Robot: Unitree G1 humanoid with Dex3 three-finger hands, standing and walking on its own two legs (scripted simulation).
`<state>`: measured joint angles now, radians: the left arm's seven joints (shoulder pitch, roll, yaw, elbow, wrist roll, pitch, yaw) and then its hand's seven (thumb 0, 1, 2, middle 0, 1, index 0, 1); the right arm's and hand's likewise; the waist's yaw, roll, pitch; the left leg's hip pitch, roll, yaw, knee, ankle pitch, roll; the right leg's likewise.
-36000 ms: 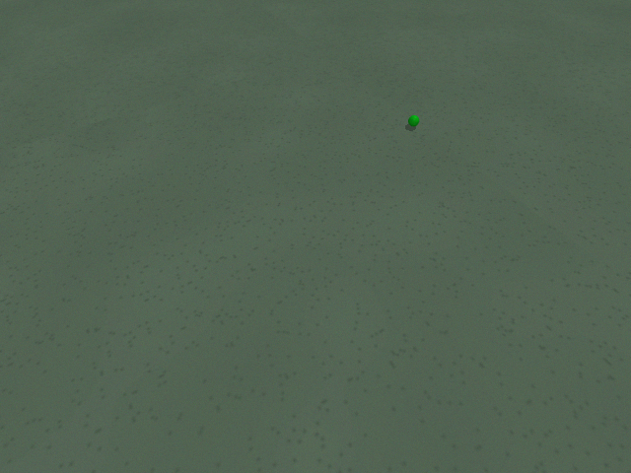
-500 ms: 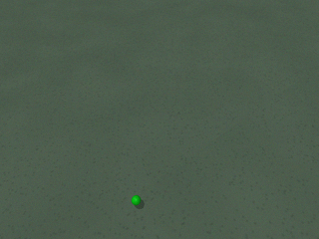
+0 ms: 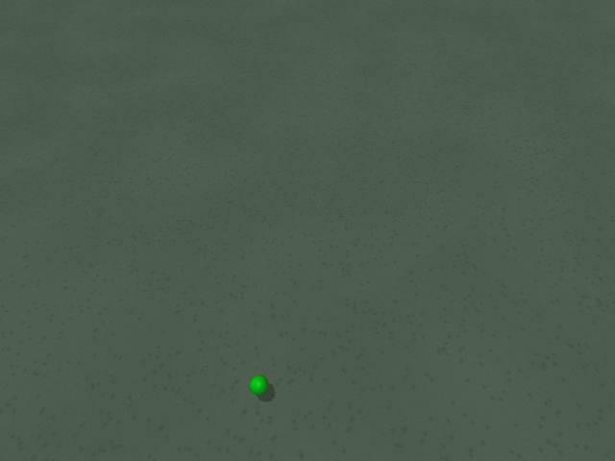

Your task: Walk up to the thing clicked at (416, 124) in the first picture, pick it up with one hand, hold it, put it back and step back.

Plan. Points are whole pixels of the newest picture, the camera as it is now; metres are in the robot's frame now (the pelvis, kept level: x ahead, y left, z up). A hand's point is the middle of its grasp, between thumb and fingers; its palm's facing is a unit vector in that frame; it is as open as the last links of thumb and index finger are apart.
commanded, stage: stand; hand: left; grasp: from above
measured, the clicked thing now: (258, 384) +0.46 +0.23 -0.75
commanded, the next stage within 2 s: step back in 0.24 s
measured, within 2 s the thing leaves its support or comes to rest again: neither
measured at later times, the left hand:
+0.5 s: hand out of the picture +0.08 +0.30 -0.17, palm faces -0.02 -0.93 -0.38, open 7.4 cm
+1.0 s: hand out of the picture +0.01 +0.32 -0.17, palm faces -0.09 -0.91 -0.40, open 7.4 cm
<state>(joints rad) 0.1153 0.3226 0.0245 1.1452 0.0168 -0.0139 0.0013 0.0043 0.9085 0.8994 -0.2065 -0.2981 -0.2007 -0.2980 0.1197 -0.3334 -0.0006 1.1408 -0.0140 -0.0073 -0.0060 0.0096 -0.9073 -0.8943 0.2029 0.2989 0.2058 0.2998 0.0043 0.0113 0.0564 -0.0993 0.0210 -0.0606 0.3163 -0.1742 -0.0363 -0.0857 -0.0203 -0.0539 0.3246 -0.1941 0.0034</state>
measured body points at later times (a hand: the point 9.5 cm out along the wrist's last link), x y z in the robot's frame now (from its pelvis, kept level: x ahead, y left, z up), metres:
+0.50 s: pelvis -0.03 +0.04 -0.02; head +0.03 +0.04 +0.43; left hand +0.08 +0.35 -0.15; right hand +0.05 -0.29 -0.14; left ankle -0.05 +0.14 -0.73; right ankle -0.01 -0.12 -0.75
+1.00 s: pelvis -0.11 +0.07 -0.03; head -0.05 +0.05 +0.42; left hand +0.01 +0.37 -0.14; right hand -0.01 -0.24 -0.16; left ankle -0.05 +0.15 -0.75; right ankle -0.12 -0.04 -0.75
